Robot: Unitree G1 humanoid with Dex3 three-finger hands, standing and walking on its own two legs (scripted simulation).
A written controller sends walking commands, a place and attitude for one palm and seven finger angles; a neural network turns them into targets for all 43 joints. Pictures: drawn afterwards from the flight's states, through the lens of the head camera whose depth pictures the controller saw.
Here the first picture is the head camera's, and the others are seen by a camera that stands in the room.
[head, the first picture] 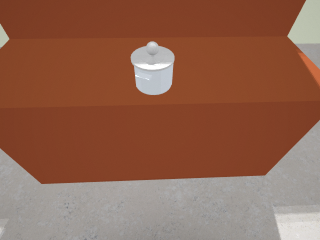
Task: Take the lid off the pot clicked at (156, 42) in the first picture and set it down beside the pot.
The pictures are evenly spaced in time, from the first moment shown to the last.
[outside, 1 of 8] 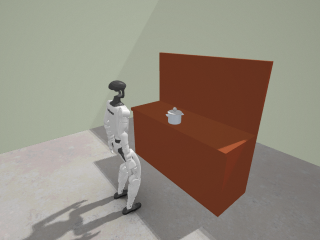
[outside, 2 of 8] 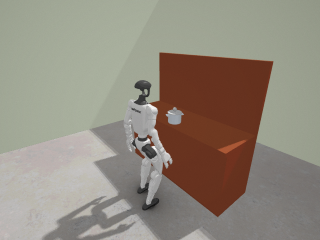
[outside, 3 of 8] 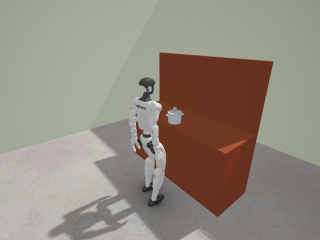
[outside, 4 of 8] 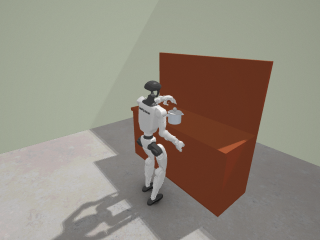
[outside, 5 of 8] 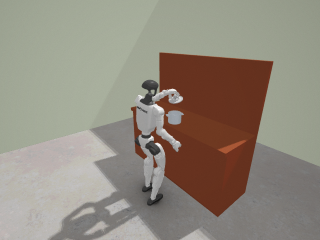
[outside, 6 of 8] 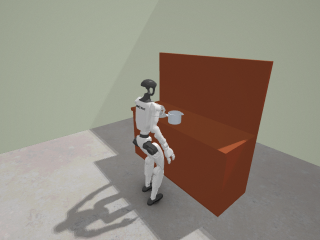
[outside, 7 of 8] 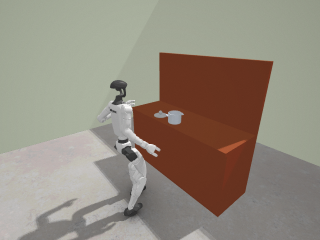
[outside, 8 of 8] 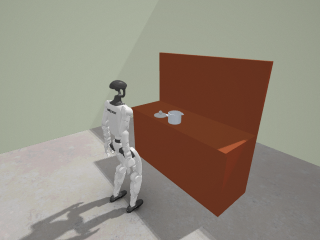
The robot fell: no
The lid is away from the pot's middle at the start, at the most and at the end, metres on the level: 0.00 0.26 0.24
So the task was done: yes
